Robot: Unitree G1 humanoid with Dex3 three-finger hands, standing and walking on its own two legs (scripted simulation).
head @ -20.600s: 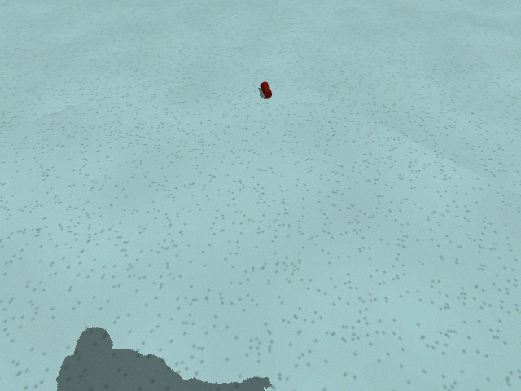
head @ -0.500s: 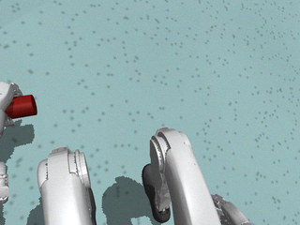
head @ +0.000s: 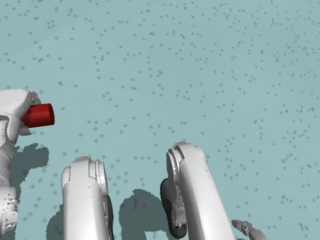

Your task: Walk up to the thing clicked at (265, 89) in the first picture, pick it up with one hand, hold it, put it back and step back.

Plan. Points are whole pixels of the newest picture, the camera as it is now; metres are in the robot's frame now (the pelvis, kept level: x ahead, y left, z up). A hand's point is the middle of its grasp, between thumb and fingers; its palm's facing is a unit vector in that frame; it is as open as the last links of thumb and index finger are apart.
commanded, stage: lift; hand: left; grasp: from above
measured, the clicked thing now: (23, 117) +0.44 +0.31 -0.17
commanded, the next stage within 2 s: hold in 1.38 s
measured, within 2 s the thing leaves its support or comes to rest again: neither
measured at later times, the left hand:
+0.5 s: hand out of the picture +0.37 +0.29 +0.03, palm faces -0.45 -0.10 -0.89, open 8.7 cm
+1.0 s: hand out of the picture +0.34 +0.27 +0.21, palm faces -0.48 -0.11 -0.87, open 8.7 cm
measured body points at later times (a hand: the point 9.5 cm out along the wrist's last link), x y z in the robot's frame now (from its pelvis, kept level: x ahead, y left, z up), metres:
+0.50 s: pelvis +0.00 +0.00 +0.13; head +0.17 +0.04 +0.55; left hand +0.39 +0.29 +0.08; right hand +0.14 -0.26 +0.01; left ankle +0.08 +0.12 -0.33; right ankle +0.10 -0.13 -0.33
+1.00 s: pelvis +0.04 +0.01 +0.30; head +0.12 +0.02 +0.75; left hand +0.36 +0.27 +0.26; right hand +0.15 -0.25 +0.18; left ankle +0.08 +0.12 -0.33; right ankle +0.10 -0.13 -0.33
